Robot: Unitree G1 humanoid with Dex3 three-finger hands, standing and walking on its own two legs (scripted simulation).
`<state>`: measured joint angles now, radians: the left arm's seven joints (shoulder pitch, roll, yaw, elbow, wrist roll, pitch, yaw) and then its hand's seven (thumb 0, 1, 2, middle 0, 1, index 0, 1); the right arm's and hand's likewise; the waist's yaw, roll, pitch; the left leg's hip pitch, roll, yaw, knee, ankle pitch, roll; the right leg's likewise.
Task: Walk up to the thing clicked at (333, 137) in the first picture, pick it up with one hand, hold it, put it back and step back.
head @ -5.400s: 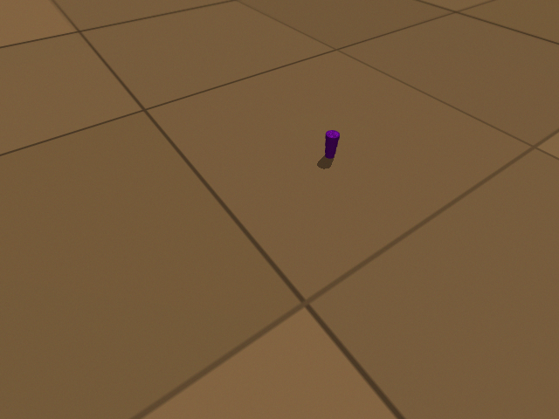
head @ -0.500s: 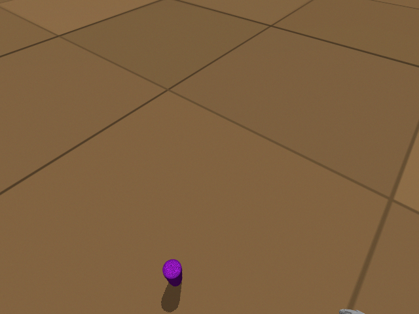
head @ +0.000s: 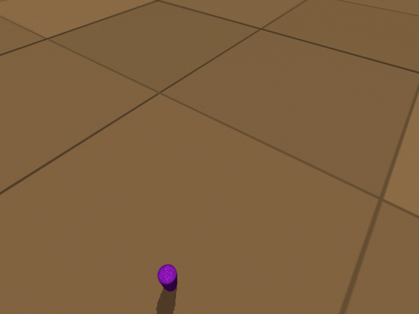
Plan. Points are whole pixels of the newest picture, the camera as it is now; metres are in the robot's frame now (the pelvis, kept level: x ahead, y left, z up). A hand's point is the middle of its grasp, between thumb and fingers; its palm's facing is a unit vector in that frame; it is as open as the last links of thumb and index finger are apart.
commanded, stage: walk up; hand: left
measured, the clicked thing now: (169, 279) +0.42 +0.17 -0.70
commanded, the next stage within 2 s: stand in 0.16 s
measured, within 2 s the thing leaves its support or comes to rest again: neither
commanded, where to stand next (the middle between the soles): +0.07 -0.02 m, yaw -2 degrees
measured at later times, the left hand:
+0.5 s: hand out of the picture +0.09 +0.25 -0.16, palm faces -0.03 -0.94 -0.34, open 7.4 cm
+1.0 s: hand out of the picture +0.11 +0.24 -0.15, palm faces -0.03 -0.94 -0.34, open 7.4 cm
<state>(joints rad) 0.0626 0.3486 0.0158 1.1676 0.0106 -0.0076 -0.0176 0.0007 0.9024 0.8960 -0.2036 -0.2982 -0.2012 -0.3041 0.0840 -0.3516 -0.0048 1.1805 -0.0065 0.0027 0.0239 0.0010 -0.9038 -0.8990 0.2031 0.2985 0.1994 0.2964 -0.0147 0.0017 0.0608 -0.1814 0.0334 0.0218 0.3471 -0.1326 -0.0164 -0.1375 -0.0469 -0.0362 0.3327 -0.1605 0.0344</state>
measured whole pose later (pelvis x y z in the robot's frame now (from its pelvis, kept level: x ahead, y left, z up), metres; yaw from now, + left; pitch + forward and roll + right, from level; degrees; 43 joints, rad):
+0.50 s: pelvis +0.02 +0.00 +0.00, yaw +0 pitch -2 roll +0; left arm 0.10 0.35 0.01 1.15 0.02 -0.01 -0.02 0.00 0.90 0.90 -0.20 -0.30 -0.20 -0.30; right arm 0.07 -0.35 -0.01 1.15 -0.01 -0.01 0.02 0.00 -0.90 -0.90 0.20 0.30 0.20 0.30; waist -0.01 0.00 0.05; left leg -0.15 0.03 0.02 0.33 -0.15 -0.02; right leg -0.12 -0.05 -0.04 0.34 -0.19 0.03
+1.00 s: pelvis +0.03 -0.01 +0.00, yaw +0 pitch -2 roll +0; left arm 0.09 0.35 0.01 1.13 0.01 -0.01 -0.01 0.00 0.90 0.90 -0.20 -0.30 -0.20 -0.30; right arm 0.08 -0.35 -0.01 1.15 -0.01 0.00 0.02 0.00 -0.90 -0.90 0.20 0.30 0.20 0.30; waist -0.01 0.00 0.05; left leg -0.12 0.05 0.02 0.32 -0.16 -0.04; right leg -0.09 -0.03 -0.04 0.32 -0.20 0.02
